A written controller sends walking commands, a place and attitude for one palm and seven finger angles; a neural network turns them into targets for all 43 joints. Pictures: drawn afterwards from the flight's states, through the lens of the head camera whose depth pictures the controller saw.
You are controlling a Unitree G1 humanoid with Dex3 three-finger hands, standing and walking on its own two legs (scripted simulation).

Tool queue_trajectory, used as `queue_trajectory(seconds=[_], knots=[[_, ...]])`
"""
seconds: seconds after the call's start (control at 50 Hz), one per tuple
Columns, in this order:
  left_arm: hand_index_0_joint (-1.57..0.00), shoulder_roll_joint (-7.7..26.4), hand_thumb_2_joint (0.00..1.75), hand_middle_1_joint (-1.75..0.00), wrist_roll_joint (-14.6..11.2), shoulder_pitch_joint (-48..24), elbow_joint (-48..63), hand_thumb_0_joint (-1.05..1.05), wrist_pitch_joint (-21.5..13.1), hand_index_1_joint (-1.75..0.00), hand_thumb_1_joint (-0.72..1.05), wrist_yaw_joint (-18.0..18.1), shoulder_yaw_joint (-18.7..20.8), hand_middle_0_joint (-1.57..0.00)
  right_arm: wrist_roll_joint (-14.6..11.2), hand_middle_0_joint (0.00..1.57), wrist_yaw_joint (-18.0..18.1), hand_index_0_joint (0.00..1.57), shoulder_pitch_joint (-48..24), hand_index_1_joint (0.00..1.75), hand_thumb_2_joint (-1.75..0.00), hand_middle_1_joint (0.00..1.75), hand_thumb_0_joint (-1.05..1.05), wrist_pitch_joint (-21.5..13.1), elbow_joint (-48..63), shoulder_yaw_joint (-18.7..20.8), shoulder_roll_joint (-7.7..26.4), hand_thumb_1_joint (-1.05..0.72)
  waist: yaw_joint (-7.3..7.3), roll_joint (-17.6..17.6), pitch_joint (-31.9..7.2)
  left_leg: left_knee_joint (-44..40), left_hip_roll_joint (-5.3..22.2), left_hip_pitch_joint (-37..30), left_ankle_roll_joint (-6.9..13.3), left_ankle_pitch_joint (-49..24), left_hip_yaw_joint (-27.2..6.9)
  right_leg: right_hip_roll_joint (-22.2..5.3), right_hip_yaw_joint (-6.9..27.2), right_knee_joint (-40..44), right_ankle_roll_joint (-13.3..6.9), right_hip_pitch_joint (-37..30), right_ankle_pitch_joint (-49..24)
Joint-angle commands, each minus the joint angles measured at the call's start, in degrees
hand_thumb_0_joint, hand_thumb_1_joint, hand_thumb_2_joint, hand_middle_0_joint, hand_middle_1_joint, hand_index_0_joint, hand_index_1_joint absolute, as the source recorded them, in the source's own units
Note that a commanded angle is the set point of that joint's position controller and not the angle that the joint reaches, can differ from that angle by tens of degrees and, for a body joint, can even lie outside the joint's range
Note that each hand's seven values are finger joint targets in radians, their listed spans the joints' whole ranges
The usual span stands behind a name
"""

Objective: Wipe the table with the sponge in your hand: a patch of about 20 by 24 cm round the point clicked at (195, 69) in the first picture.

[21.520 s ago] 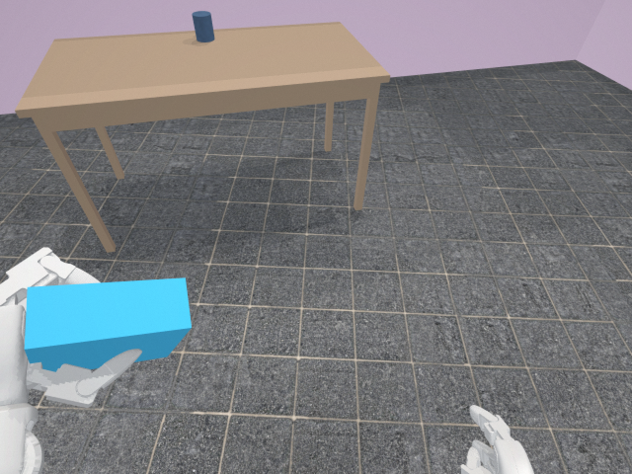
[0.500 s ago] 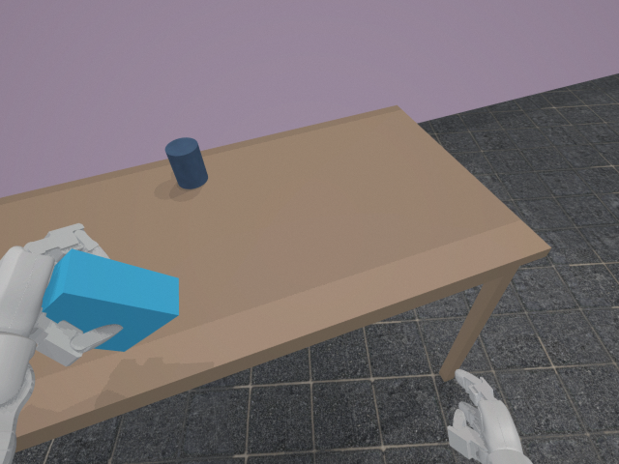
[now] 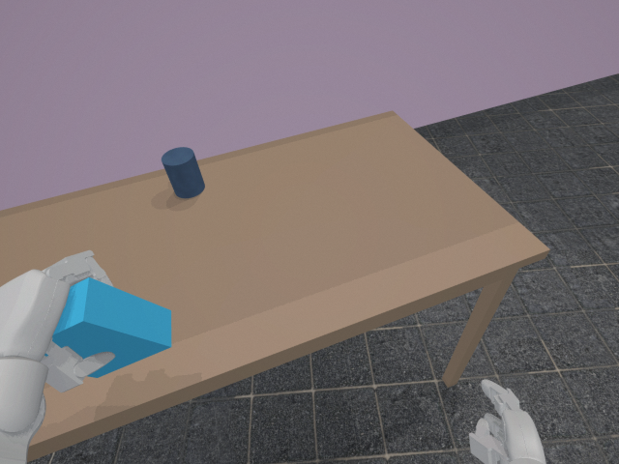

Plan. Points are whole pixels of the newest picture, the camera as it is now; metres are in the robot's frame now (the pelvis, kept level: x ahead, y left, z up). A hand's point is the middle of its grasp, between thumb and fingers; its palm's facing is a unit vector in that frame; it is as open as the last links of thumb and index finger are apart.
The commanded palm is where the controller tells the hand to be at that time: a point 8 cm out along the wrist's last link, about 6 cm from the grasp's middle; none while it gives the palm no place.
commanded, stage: turn the palm down, sponge in hand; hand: left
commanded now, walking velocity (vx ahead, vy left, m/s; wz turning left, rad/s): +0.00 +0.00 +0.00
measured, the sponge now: (108, 337) +0.23 +0.27 +0.09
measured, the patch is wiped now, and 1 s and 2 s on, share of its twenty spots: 0.00 0.00 0.00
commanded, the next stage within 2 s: move the sponge above the wiping area in 1.08 s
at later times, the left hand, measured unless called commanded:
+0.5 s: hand (50, 329) +0.22 +0.33 +0.11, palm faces +0.10 -0.17 -0.98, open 9.2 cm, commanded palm +0.19 +0.32 +0.17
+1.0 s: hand (54, 327) +0.22 +0.33 +0.11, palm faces +0.03 -0.09 -1.00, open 9.2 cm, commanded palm +0.19 +0.32 +0.17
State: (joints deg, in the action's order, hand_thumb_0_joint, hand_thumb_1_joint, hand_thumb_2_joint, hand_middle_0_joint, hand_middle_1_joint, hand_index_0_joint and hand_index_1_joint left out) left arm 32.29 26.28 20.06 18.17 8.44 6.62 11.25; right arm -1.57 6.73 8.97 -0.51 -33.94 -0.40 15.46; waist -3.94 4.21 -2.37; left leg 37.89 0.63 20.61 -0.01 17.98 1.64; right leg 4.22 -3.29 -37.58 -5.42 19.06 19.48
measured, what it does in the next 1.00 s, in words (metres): stands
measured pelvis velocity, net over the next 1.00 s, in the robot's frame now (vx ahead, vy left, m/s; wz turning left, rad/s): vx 0.00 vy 0.04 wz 0.01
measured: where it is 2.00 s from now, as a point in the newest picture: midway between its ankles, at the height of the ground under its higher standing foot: outside the picture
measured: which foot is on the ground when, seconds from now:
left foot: down 0.00-1.00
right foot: down 0.00-1.00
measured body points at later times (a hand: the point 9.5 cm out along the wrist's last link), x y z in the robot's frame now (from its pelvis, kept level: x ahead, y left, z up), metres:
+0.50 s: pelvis +0.00 +0.04 +0.02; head -0.01 +0.00 +0.47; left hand +0.21 +0.33 +0.17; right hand +0.25 -0.16 -0.06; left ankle +0.02 +0.12 -0.72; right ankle +0.01 -0.06 -0.72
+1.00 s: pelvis +0.00 +0.04 +0.02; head -0.01 -0.01 +0.47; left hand +0.22 +0.33 +0.16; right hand +0.26 -0.15 -0.06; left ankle +0.02 +0.12 -0.72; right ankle +0.01 -0.06 -0.72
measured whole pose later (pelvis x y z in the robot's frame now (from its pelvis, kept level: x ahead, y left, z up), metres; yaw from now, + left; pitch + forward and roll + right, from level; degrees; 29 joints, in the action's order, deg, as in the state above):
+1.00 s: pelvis +0.00 +0.04 +0.02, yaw +1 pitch -4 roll +0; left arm 27.5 51.5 8.1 9.0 22.6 0.8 -3.6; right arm -1.3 2.6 0.0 3.4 -39.0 -3.0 14.7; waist -7.6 6.3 0.9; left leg 23.0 -2.1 8.6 2.9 11.0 2.1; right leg 2.0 -2.2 -22.7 -2.7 6.9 12.4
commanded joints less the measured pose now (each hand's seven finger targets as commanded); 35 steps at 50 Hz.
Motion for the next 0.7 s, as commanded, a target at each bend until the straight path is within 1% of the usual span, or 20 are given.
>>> queue_trajectory(seconds=[0.0, 0.06, 0.08, 0.12, 0.16, 0.18, 0.22, 0.26, 0.28, 0.34, 0.36, 0.38, 0.46, 0.48, 0.54, 0.56, 0.58, 0.64, 0.66, 0.68], knots=[[-1.20, 13.44, 1.30, -1.60, 3.75, -9.39, 8.89, 0.00, 3.08, -1.60, 0.10, 2.01, 7.62, -1.20, -0.43, 0.20, 0.74, 0.20, -10.71, 0.30, -0.90, 0.30, 0.00, -2.50, 10.30, 0.82, 5.42, -0.90, -1.23, -1.24, -6.17, -5.57, -1.51, -4.90, 2.39, -9.41, -1.72, -5.13, 8.64, 11.55, 3.93, -2.36, -7.24], [-1.20, 14.44, 1.30, -1.60, 6.73, -11.78, 9.07, 0.00, 5.59, -1.60, 0.10, 0.86, 6.69, -1.20, -0.66, 0.20, 0.79, 0.20, -13.63, 0.30, -0.90, 0.30, 0.00, -1.80, 10.21, 0.07, 5.35, -0.90, -1.60, -1.05, -5.50, -7.65, -1.74, -6.90, 2.39, -9.62, -2.18, -4.36, 8.92, 12.95, 3.22, -3.14, -6.40], [-1.20, 11.06, 1.30, -1.60, 7.24, -12.33, 9.28, 0.00, 5.99, -1.60, 0.10, 0.30, 3.31, -1.20, -0.58, 0.20, 0.75, 0.20, -13.74, 0.30, -0.90, 0.30, 0.00, -1.82, 10.61, -0.18, 4.86, -0.90, -1.20, -1.03, -5.76, -8.07, -1.63, -7.51, 2.59, -9.82, -1.91, -4.53, 7.62, 12.93, 3.44, -3.66, -6.96], [-1.20, 11.22, 1.30, -1.60, 9.17, -12.74, 7.99, 0.00, 6.71, -1.60, 0.10, -0.47, 2.46, -1.20, -0.54, 0.20, 0.84, 0.20, -13.77, 0.30, -0.90, 0.30, 0.00, -1.36, 9.86, -0.11, 5.23, -0.90, -1.08, -2.57, -5.32, -9.46, -1.59, -8.21, 2.59, -9.37, -2.45, -4.14, 7.22, 13.99, 3.38, -3.82, -5.91], [-1.20, 12.74, 1.30, -1.60, 11.60, -15.77, 9.22, 0.00, 7.00, -1.60, 0.10, -0.66, 2.84, -1.20, -0.46, 0.20, 0.81, 0.20, -15.63, 0.30, -0.90, 0.30, 0.00, -1.26, 9.60, -0.61, 5.01, -0.90, -1.56, -0.14, -5.09, -10.84, -1.59, -9.90, 2.48, -9.46, -3.13, -3.57, 7.67, 14.65, 2.56, -4.08, -5.12], [-1.20, 10.03, 1.30, -1.60, 12.35, -16.32, 9.19, 0.00, 7.08, -1.60, 0.10, -0.80, 0.24, -1.20, -0.37, 0.20, 0.65, 0.20, -15.57, 0.30, -0.90, 0.30, 0.00, -1.33, 9.72, -0.79, 4.57, -0.90, -1.34, 0.78, -5.08, -11.31, -1.49, -10.38, 2.53, -9.84, -3.07, -3.74, 6.27, 14.54, 2.62, -4.60, -5.60], [-1.20, 10.47, 1.30, -1.60, 14.26, -15.79, 8.19, 0.00, 7.19, -1.60, 0.10, -0.73, 0.53, -1.20, -0.09, 0.20, 0.42, 0.20, -15.11, 0.30, -0.90, 0.30, 0.00, -1.15, 8.74, -0.32, 5.01, -0.90, -1.74, 0.15, -6.78, -12.27, -1.22, -11.61, 2.45, -11.37, -3.79, -3.40, 5.74, 14.53, 2.39, -5.88, -7.57], [-1.20, 12.08, 1.30, -1.60, 16.11, -17.60, 9.28, 0.00, 7.96, -1.60, 0.10, -0.57, 1.49, -1.20, 0.07, 0.20, 0.20, 0.20, -17.02, 0.30, -0.90, 0.30, 0.00, -0.99, 8.50, -0.69, 4.84, -0.90, -2.46, 1.92, -6.93, -13.19, -1.37, -12.57, 2.35, -12.09, -4.32, -2.96, 6.89, 15.05, 1.71, -7.02, -8.13], [-1.20, 9.74, 1.30, -1.60, 17.06, -17.85, 8.78, 0.00, 8.17, -1.60, 0.10, -0.53, -0.58, -1.20, 0.09, 0.20, -0.08, 0.20, -16.57, 0.30, -0.90, 0.30, 0.00, -1.01, 8.40, -0.75, 4.49, -0.90, -2.11, 0.89, -7.62, -13.21, -1.23, -12.83, 2.30, -13.50, -4.21, -3.09, 5.59, 14.52, 1.82, -7.76, -9.41], [-1.20, 9.88, 1.30, -1.60, 18.97, -18.46, 7.12, 0.00, 9.40, -1.60, 0.10, -0.54, -1.08, -1.20, 0.20, 0.20, -0.59, 0.20, -16.70, 0.30, -0.90, 0.30, 0.00, -0.19, 7.44, -0.33, 5.01, -0.90, -2.45, 0.49, -7.87, -14.45, -0.94, -13.61, 2.12, -15.41, -5.11, -3.07, 5.35, 15.01, 1.60, -8.86, -11.41], [-1.20, 11.48, 1.30, -1.60, 19.80, -19.34, 7.79, 0.00, 10.29, -1.60, 0.10, -0.52, -0.02, -1.20, 0.16, 0.20, -0.72, 0.20, -18.61, 0.30, -0.90, 0.30, 0.00, -0.12, 7.45, -0.70, 5.01, -0.90, -2.93, 2.60, -7.48, -15.07, -1.10, -13.87, 2.08, -14.93, -5.34, -2.64, 6.79, 15.44, 1.00, -9.58, -10.84], [-1.20, 8.03, 1.30, -1.60, 20.17, -19.87, 6.79, 0.00, 10.90, -1.60, 0.10, -0.79, -3.33, -1.20, 0.01, 0.20, -0.89, 0.20, -18.31, 0.30, -0.90, 0.30, 0.00, -0.06, 7.51, -0.90, 4.42, -0.90, -2.40, 1.97, -6.94, -15.02, -1.10, -13.77, 2.12, -15.54, -4.99, -3.03, 5.38, 15.39, 1.25, -9.65, -11.07], [-1.20, 9.93, 1.30, -1.60, 22.76, -22.19, 4.98, 0.00, 12.87, -1.60, 0.10, -1.87, -3.37, -1.20, 0.05, 0.20, -1.43, 0.20, -20.09, 0.30, -0.90, 0.30, 0.00, 0.49, 6.79, -1.05, 4.86, -0.90, -2.94, 1.47, -5.77, -16.79, -1.10, -14.30, 2.19, -14.43, -6.23, -2.57, 7.06, 16.61, 0.70, -10.19, -10.16], [-1.20, 6.71, 1.30, -1.60, 22.86, -22.67, 5.11, 0.00, 13.02, -1.60, 0.10, -2.31, -6.46, -1.20, -0.07, 0.20, -1.56, 0.20, -19.77, 0.30, -0.90, 0.30, 0.00, 0.44, 7.13, -1.17, 4.35, -0.90, -2.45, 1.50, -6.30, -16.76, -1.06, -14.55, 2.33, -14.98, -5.85, -3.01, 5.57, 16.40, 1.02, -10.76, -10.56], [-1.20, 8.89, 1.30, -1.60, 25.29, -23.92, 4.55, 0.00, 13.05, -1.60, 0.10, -2.96, -5.86, -1.20, 0.35, 0.20, -2.21, 0.20, -19.46, 0.30, -0.90, 0.30, 0.00, 0.92, 6.29, -0.73, 4.82, -0.90, -2.99, 1.35, -7.81, -17.17, -0.98, -15.59, 2.26, -16.92, -6.86, -2.97, 6.16, 16.58, 0.88, -11.50, -12.03], [-1.20, 10.63, 1.30, -1.60, 25.99, -23.96, 5.18, 0.00, 13.44, -1.60, 0.10, -2.84, -3.95, -1.20, 0.36, 0.20, -2.40, 0.20, -20.96, 0.30, -0.90, 0.30, 0.00, 0.83, 6.30, -1.05, 4.82, -0.90, -3.62, 2.39, -7.87, -17.36, -1.12, -15.59, 2.33, -16.72, -7.24, -2.37, 7.91, 16.60, 0.24, -12.33, -11.94], [-1.20, 7.00, 1.30, -1.60, 26.00, -23.77, 4.74, 0.00, 13.56, -1.60, 0.10, -3.05, -7.15, -1.20, 0.18, 0.20, -2.57, 0.20, -20.48, 0.30, -0.90, 0.30, 0.00, 0.73, 6.63, -1.14, 4.12, -0.90, -3.09, 1.91, -7.63, -17.13, -1.06, -15.60, 2.43, -17.68, -6.78, -2.91, 6.25, 16.48, 0.60, -12.39, -12.38], [-1.20, 8.80, 1.30, -1.60, 27.47, -23.97, 2.57, 0.00, 13.94, -1.60, 0.10, -3.17, -6.09, -1.20, 0.34, 0.20, -3.17, 0.20, -20.41, 0.30, -0.90, 0.30, 0.00, 1.10, 5.73, -0.76, 4.73, -0.90, -3.64, 1.04, -8.17, -17.49, -1.20, -15.72, 2.31, -18.50, -7.30, -3.04, 6.90, 17.04, 0.60, -12.63, -13.07], [-1.20, 10.84, 1.30, -1.60, 28.20, -24.42, 2.51, 0.00, 14.65, -1.60, 0.10, -2.86, -4.08, -1.20, 0.35, 0.20, -3.27, 0.20, -21.76, 0.30, -0.90, 0.30, 0.00, 1.17, 5.52, -1.00, 4.79, -0.90, -4.21, 1.78, -7.39, -17.87, -1.20, -15.46, 2.30, -17.45, -7.82, -2.46, 8.77, 17.21, -0.01, -12.82, -11.97], [-1.20, 6.45, 1.30, -1.60, 27.45, -24.09, 2.41, 0.00, 14.76, -1.60, 0.10, -3.09, -7.60, -1.20, 0.02, 0.20, -3.39, 0.20, -21.27, 0.30, -0.90, 0.30, 0.00, 1.05, 6.09, -1.03, 4.19, -0.90, -3.39, 0.63, -7.17, -17.56, -1.29, -15.21, 2.42, -17.71, -7.03, -2.92, 6.93, 17.09, 0.45, -12.88, -12.27]])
